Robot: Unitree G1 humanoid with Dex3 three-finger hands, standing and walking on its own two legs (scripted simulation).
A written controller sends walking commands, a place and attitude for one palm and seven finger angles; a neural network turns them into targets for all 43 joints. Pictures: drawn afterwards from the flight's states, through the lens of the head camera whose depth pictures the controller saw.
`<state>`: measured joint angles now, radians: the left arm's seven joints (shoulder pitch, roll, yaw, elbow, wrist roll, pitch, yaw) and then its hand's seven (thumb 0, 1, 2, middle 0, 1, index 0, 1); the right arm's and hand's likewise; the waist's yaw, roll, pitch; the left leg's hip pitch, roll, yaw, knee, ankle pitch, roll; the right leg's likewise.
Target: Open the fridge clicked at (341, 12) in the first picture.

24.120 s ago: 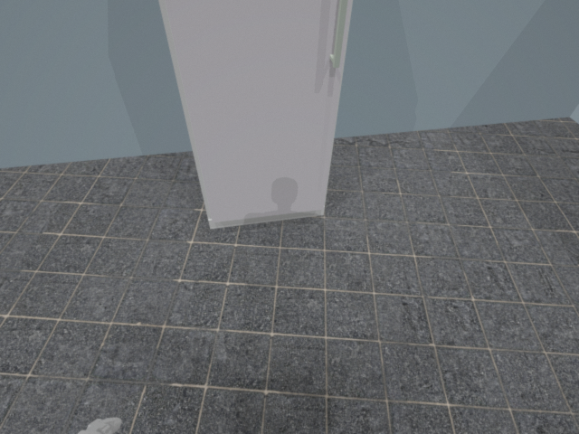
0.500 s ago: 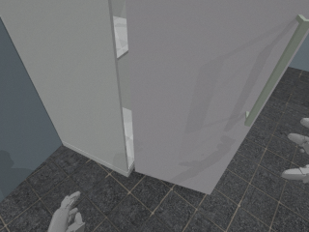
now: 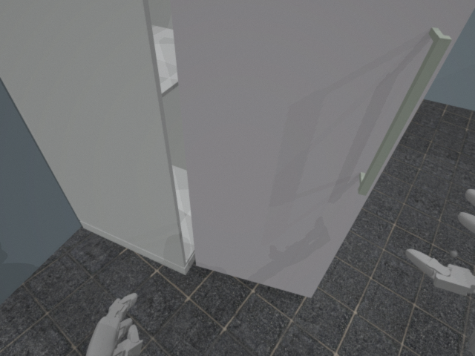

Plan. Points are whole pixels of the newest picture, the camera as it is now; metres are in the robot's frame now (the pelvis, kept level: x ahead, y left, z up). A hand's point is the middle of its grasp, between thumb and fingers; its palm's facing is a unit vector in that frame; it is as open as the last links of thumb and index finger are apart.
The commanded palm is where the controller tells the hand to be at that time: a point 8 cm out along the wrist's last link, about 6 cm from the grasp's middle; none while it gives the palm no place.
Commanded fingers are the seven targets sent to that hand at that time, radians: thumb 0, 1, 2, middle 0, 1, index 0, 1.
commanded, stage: draw the hand back to the body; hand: right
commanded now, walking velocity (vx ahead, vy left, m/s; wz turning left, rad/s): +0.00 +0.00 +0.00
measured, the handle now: (392, 125) +0.49 -0.29 +0.18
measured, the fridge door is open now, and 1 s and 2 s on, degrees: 81 81 81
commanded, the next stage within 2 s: step back with the hand held close in 0.70 s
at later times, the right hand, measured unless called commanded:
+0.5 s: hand (459, 270) +0.20 -0.27 +0.16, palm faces +0.49 +0.78 -0.38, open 7.6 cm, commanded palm +0.15 -0.30 +0.17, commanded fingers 0.00 -0.90 -0.90 0.20 0.30 0.20 0.30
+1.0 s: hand (455, 268) +0.20 -0.26 +0.16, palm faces +0.44 +0.79 -0.42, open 7.4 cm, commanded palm +0.13 -0.30 +0.17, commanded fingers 0.00 -0.90 -0.90 0.20 0.30 0.20 0.30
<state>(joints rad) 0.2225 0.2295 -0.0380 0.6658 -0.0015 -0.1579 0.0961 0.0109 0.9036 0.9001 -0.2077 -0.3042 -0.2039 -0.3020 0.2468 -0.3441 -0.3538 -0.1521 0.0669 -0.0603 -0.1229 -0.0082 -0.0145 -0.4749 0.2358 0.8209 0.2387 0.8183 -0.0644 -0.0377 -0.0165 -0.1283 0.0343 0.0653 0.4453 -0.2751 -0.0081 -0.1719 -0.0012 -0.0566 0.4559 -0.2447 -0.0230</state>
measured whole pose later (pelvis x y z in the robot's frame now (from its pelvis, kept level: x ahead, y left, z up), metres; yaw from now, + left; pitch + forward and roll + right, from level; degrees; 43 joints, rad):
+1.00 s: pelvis +0.00 +0.00 +0.00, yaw -1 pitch +0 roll +1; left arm 0.19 0.24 -0.01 0.60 0.00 -0.03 0.08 0.01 0.91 0.90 -0.21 -0.30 -0.20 -0.30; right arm 0.47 -0.37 -0.37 -0.42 0.06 -0.12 -0.12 0.01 -0.89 -0.90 0.21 0.30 0.21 0.30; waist -0.01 -0.05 -0.01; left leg -0.16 0.02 0.09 0.43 -0.26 -0.01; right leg -0.24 -0.01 -0.03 0.49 -0.25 -0.02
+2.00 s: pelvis -0.09 -0.02 -0.01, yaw -4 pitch +5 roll +4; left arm 0.22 0.18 0.00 0.61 0.03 -0.13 0.07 0.01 0.90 0.90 -0.21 -0.30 -0.20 -0.30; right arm 0.53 -0.46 -0.49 -0.52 0.03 -0.29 -0.13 0.01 -0.89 -0.90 0.21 0.30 0.21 0.30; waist 0.00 0.01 -0.03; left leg -0.21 -0.09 -0.01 0.58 -0.32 0.00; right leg -0.51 -0.01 0.02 0.53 -0.10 -0.06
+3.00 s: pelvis -0.29 -0.11 +0.00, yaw +2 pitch -2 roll +3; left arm 0.30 0.16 -0.03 0.67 0.03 -0.13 0.06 0.01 0.91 0.90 -0.21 -0.30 -0.20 -0.30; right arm 0.49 -0.40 -0.41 -0.49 0.04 -0.14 -0.16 0.02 -0.90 -0.90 0.21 0.30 0.21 0.30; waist 0.04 0.05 -0.04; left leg -0.34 -0.06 0.04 0.86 -0.43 0.03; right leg -0.28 0.02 -0.05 0.47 -0.19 -0.06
